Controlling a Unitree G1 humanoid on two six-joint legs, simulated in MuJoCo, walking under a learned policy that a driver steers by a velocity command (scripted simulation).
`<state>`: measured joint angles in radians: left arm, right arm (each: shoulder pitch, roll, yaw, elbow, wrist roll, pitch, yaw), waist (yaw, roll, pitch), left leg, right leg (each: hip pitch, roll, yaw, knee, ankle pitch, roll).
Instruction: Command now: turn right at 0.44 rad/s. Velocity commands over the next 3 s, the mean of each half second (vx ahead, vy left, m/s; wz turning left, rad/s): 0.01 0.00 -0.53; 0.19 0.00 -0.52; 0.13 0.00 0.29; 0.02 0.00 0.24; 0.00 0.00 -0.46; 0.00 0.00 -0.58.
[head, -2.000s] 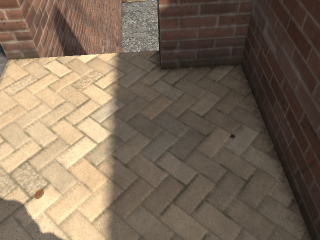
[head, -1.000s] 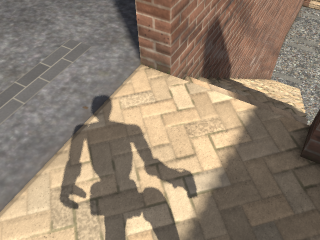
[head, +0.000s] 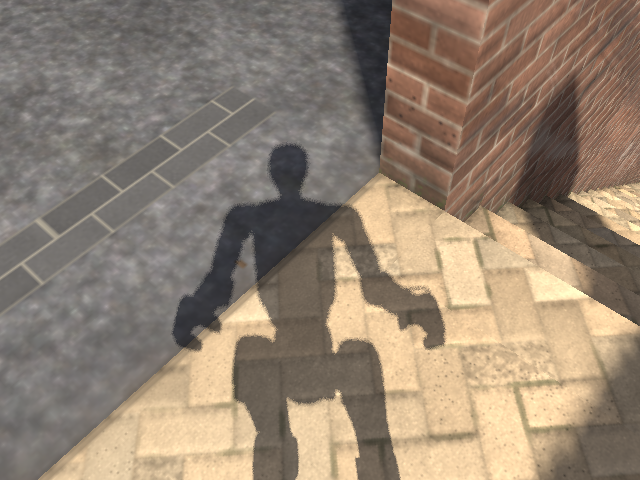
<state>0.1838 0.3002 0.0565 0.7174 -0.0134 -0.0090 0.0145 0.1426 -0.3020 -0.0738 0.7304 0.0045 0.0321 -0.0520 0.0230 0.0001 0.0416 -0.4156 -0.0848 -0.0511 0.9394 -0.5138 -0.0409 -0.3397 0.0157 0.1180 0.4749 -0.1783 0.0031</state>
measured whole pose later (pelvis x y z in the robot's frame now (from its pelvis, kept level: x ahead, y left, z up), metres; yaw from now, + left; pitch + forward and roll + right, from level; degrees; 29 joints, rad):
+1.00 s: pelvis +0.05 -0.05 +0.01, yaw -33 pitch +2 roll +1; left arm 0.35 0.30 0.05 0.66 -0.01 -0.04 0.01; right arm 0.12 -0.31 -0.07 0.74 0.00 -0.08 0.03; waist 0.04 0.02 0.00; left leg -0.52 0.03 -0.05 0.60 -0.09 -0.04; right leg -0.12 0.05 0.13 0.35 -0.27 -0.05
